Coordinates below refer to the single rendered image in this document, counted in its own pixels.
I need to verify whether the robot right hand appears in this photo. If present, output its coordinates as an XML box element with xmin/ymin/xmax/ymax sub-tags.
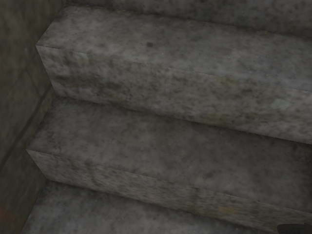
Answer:
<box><xmin>277</xmin><ymin>222</ymin><xmax>312</xmax><ymax>234</ymax></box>

